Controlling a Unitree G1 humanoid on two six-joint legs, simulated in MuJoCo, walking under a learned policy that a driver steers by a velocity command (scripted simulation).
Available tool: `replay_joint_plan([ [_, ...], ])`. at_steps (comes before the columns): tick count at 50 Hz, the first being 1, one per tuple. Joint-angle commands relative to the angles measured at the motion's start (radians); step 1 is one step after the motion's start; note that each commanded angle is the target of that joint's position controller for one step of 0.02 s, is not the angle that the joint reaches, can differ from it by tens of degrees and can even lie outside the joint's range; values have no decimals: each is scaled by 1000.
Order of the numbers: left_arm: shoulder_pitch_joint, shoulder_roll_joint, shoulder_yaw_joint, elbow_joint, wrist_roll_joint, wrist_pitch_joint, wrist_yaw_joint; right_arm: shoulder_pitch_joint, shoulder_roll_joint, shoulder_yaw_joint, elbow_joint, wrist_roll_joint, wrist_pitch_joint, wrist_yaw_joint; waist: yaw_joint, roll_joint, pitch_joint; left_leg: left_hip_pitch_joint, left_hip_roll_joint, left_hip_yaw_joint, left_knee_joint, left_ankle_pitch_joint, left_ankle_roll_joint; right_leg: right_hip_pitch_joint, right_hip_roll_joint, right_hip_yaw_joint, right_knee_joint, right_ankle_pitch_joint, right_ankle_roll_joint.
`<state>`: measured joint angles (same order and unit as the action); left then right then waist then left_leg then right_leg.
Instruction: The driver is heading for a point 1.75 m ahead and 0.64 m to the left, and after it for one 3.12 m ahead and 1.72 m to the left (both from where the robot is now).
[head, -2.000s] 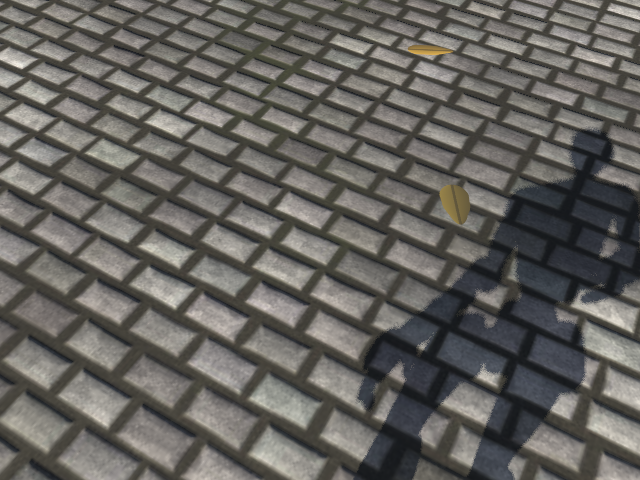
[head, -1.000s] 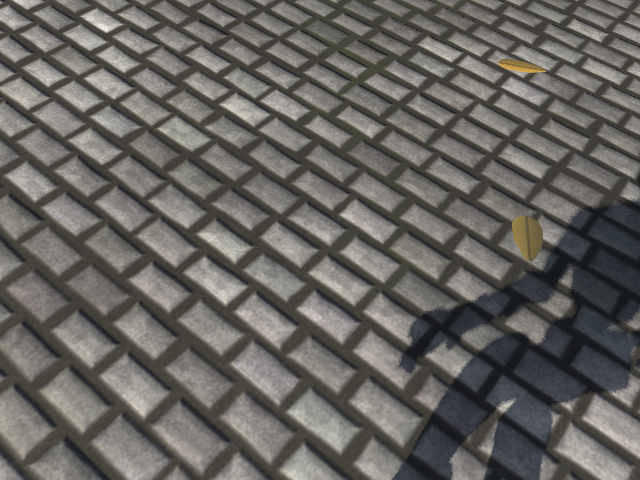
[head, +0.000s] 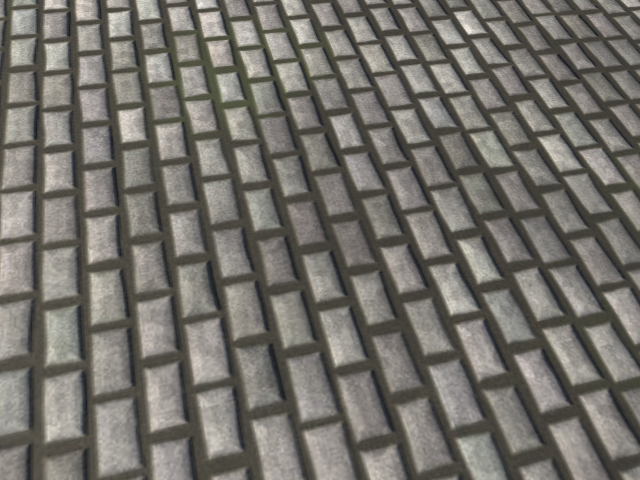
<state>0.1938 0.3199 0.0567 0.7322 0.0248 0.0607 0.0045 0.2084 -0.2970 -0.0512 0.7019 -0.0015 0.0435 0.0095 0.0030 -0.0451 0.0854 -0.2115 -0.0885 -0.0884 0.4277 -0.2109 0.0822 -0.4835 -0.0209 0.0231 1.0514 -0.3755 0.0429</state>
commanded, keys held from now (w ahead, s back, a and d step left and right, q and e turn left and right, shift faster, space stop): q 0.12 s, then w+q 0.78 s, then w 0.04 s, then w+e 0.06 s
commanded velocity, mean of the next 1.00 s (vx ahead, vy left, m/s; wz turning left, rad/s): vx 0.32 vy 0.00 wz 0.58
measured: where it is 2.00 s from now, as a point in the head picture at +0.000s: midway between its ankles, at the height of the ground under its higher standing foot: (152, 321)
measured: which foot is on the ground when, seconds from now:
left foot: down 0.00-0.32, up 0.34-0.80, down 0.82-1.00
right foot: up 0.00-0.30, down 0.32-0.80, up 0.82-1.00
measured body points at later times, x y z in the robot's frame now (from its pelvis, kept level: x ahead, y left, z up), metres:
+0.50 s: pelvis +0.08 -0.03 +0.00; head +0.09 -0.05 +0.45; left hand +0.07 +0.26 -0.09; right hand +0.26 -0.27 -0.12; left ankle +0.05 +0.11 -0.66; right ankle +0.05 -0.13 -0.74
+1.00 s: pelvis +0.29 +0.12 -0.01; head +0.32 +0.14 +0.44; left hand +0.21 +0.38 -0.13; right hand +0.53 -0.05 -0.13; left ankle +0.28 +0.16 -0.74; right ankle +0.35 -0.03 -0.66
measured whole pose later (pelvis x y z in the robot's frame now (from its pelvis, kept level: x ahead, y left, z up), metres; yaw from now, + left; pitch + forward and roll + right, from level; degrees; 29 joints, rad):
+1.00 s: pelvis +0.29 +0.12 -0.01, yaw +35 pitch +1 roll +1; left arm 0.26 0.26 0.01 0.77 0.04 -0.05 -0.02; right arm 0.24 -0.28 -0.05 0.78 -0.01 -0.03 0.01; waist 0.03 -0.01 0.08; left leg -0.23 -0.15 0.01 0.41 -0.18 0.14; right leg -0.51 -0.11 0.01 1.17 -0.32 0.00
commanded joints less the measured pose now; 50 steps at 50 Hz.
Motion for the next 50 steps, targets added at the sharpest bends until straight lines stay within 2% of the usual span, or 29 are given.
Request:
replay_joint_plan([
  [1, -13, 77, 20, -67, -1, -3, 4, 41, -168, -48, -45, -3, -13, -6, -22, 155, -110, 163, 236, -260, -95, 386, 131, -103, 5, 15, -35, 13, 9],
  [6, -62, 73, 16, -87, -3, -6, 13, 80, -185, -56, -37, -16, -10, -9, -44, 161, -105, 143, 239, -358, -81, 289, 151, -85, 27, 34, -155, -14, 1],
  [7, -62, 75, 15, -90, 0, -11, 11, 94, -189, -59, -34, -17, -10, -7, -48, 156, -127, 136, 232, -383, -96, 158, 158, -63, 33, 34, -177, -21, -3],
  [9, -89, 74, 11, -98, 4, -21, 4, 92, -185, -60, -35, -26, -9, -1, -56, 167, -110, 85, 210, -443, -141, -162, 169, -31, 46, 34, -235, -34, -14],
  [11, -105, 74, 7, -104, 2, -35, 1, 82, -187, -63, -36, -33, -10, 6, -54, 181, -80, 34, 199, -498, -160, -313, 173, 19, 65, 36, -308, -60, -27],
  [13, -72, 69, 4, -99, -9, -52, 6, 61, -189, -66, -36, -34, -14, 12, -24, 172, -67, -47, 185, -529, -148, -339, 157, 146, 84, 41, -417, -72, -48],
  [15, 69, 52, 1, -56, -16, -74, 26, -14, -166, -61, -47, -23, -19, 5, 84, 121, -55, -258, 96, -464, -62, -405, 78, 460, 75, 36, -683, 70, -76],
  [16, 140, 131, 19, -41, -6, -85, 42, -3, -103, -46, -56, -13, -29, 0, 103, -28, -76, -425, 5, -326, 143, -484, 8, 630, -89, 200, -778, -84, -98],
  [17, 179, 242, 36, -55, 6, -89, 46, 16, -37, -26, -83, -7, -40, -3, 101, -177, -137, -536, -130, -126, 428, -443, -28, 671, -366, 599, -918, -433, -170],
  [18, 122, 247, 46, -37, 19, -87, 42, -31, -127, -41, -86, -40, -45, -5, 60, -66, -16, -582, -36, -114, 538, -298, -34, 498, -382, 651, -939, -486, -212],
  [19, 78, 173, 29, -43, 10, -91, 35, -25, -149, -50, -70, -43, -47, 6, 26, -31, 34, -560, 6, -114, 575, -220, -38, 439, -330, 558, -930, -440, -209],
  [20, 37, 122, 15, -47, 1, -97, 28, 12, -140, -49, -43, -39, -47, 22, 1, -40, 45, -537, 22, -95, 592, -155, -50, 425, -265, 436, -935, -330, -184],
  [22, 48, 84, 4, -43, -1, -113, 24, 49, -121, -46, -11, -41, -40, 48, 0, -88, 19, -514, 42, -43, 671, -65, -66, 427, -195, 260, -936, -118, -168],
  [25, 132, 78, 8, -9, -1, -137, 5, -12, -91, -35, -29, -37, -38, 64, 27, -56, 5, -570, 69, -24, 715, 12, -73, 472, -189, 145, -924, 88, -171],
  [28, 196, 71, 10, 22, -1, -146, -2, -95, -78, -28, -48, -39, -36, 69, 55, -49, 24, -629, 85, 0, 666, 46, -83, 516, -191, 65, -919, 253, -173],
  [32, 224, 60, 4, 56, -4, -149, -3, -210, -36, -4, -85, -40, -43, 82, 73, -51, 33, -582, 94, 94, 459, 98, -80, 530, -179, -51, -892, 514, -167],
  [35, 263, 75, 4, 92, -3, -147, 6, -302, -12, 17, -125, -40, -47, 92, 90, -59, 39, -507, 96, 183, 293, 75, -41, 557, -201, -104, -869, 650, -159],
  [37, 261, 93, 4, 109, 0, -140, 14, -269, -19, 19, -122, -43, -47, 83, 56, -74, 2, -380, 49, 231, 212, 18, 6, 579, -207, -159, -771, 955, -143],
  [39, 267, 128, 8, 123, 0, -129, 26, -125, -57, 4, -85, -47, -53, 66, -21, -94, -105, -179, -24, 250, 174, -52, 64, 588, -223, -192, -530, 1271, -139],
  [40, 261, 136, 7, 122, -4, -124, 28, 28, -88, -13, -39, -51, -63, 55, -89, -83, -196, 32, -42, 218, 111, -20, 99, 509, -225, -206, -336, 1203, -131],
  [41, 241, 129, 3, 100, -2, -126, 24, 192, -147, -39, 10, -59, -65, 36, -165, -22, -285, 294, 49, 80, 62, -80, 141, 310, -201, -221, -71, 917, -112],
  [42, 281, -10, -27, 27, -6, -132, -5, 175, -251, -65, -4, -49, -58, 18, -80, 251, -386, 616, 385, -438, 41, -151, 269, -131, -38, -201, 290, -103, -56],
  [43, 175, 99, -2, -5, -5, -138, -4, 219, -249, -72, -21, -19, -50, 13, -149, 135, -458, 622, 446, -704, -81, -74, 325, -231, 28, -9, 430, -124, -58],
  [44, 87, 101, -2, -35, -13, -146, -7, 170, -221, -66, 7, -13, -49, 5, -125, 85, -290, 508, 397, -509, -108, 40, 290, -292, -35, 28, 383, 11, -65],
  [45, 93, 82, -12, -34, -13, -157, -7, 129, -174, -55, 17, -7, -54, 0, -76, 59, -172, 341, 361, -400, -130, 184, 264, -247, -65, 10, 290, 66, -65],
  [46, 112, 76, -11, -15, -4, -150, -7, 82, -135, -43, 16, -12, -64, -3, -28, 25, -114, 228, 305, -307, -142, 295, 227, -186, -92, 10, 217, 68, -60],
  [47, 152, 70, -14, -5, 13, -131, -10, 54, -108, -32, 16, -11, -72, -5, 11, 33, -100, 146, 267, -246, -156, 371, 214, -120, -100, 10, 179, 54, -49],
  [48, 194, 54, -16, 16, 21, -111, -17, 42, -82, -20, 19, -10, -83, -3, 36, 40, -109, 105, 248, -195, -175, 404, 204, -75, -108, 4, 141, 51, -43],
  [50, 207, 27, -19, 30, 25, -90, -31, 75, -75, -14, 51, -6, -108, 2, 44, 58, -102, 64, 227, -132, -216, 458, 190, -58, -107, -27, 80, 86, -35],
])
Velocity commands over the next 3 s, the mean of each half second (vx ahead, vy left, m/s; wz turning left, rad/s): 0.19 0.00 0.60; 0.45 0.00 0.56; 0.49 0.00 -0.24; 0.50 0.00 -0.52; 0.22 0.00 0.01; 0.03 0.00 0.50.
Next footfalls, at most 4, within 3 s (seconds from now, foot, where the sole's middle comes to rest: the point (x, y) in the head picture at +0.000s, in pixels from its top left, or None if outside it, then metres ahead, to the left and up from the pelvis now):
0.32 right None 0.09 -0.12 -0.78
0.82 left None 0.31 0.18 -0.78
1.36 right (203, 374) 0.66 0.23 -0.78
1.86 left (109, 281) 0.89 0.48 -0.78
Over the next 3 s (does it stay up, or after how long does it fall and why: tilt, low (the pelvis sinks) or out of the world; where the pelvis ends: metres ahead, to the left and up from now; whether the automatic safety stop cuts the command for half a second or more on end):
stays up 0.93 0.40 0.00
